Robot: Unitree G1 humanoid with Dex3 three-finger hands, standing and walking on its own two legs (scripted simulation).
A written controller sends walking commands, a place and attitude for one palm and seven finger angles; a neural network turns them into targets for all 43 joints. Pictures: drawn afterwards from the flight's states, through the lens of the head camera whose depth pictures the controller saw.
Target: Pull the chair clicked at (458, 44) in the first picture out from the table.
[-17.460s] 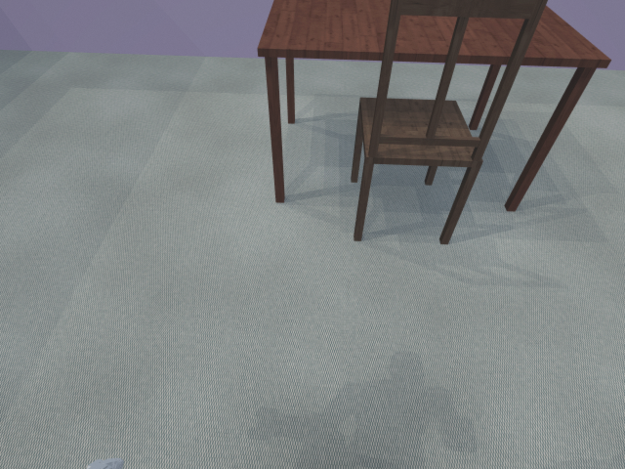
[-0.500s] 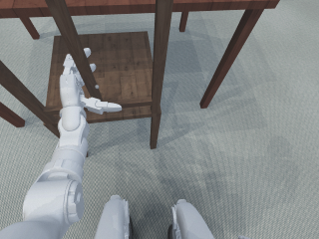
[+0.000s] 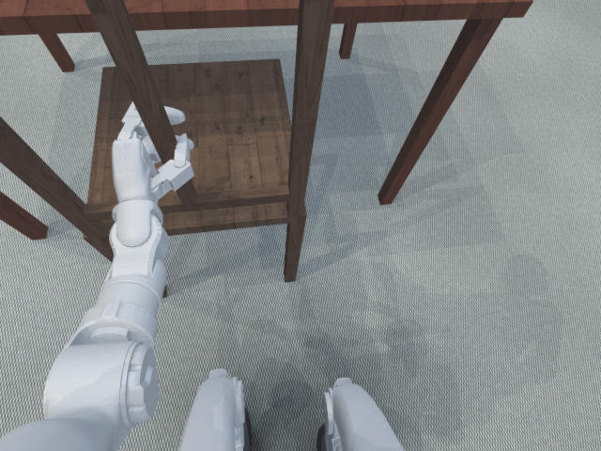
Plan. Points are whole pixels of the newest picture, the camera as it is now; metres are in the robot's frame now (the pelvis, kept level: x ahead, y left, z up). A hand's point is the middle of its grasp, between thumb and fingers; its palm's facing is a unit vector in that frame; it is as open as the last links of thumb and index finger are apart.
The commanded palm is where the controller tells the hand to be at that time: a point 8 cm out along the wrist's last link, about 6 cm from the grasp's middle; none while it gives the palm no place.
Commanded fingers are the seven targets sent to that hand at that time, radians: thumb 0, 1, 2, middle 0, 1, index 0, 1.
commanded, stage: hook a spindle and tug to test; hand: left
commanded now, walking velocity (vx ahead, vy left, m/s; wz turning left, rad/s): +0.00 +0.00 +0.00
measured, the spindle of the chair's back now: (157, 123) +0.51 +0.16 +0.08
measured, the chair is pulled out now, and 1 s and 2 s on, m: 0.00 0.08 0.20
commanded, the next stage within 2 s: step backward, pulling the chair out in 0.60 s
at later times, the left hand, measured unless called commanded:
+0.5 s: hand (186, 186) +0.44 +0.13 +0.04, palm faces +0.10 -0.99 -0.01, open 5.7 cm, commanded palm +0.41 +0.17 +0.03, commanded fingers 0.00 0.90 0.90 -0.50 -1.45 -0.50 -1.45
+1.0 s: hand (187, 200) +0.41 +0.12 +0.06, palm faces +0.02 -0.99 -0.12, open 5.7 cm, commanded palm +0.40 +0.17 +0.05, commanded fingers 0.00 0.90 0.90 -0.50 -1.45 -0.50 -1.45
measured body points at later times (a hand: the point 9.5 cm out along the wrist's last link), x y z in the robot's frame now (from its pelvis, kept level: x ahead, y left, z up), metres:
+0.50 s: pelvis +0.01 +0.00 +0.01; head +0.14 +0.01 +0.44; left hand +0.43 +0.18 +0.04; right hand +0.09 -0.26 -0.12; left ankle +0.05 +0.12 -0.61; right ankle -0.01 -0.12 -0.61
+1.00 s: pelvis +0.02 +0.00 +0.10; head +0.11 +0.01 +0.54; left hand +0.41 +0.17 +0.07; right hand +0.09 -0.25 -0.03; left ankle +0.05 +0.12 -0.61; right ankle -0.01 -0.12 -0.61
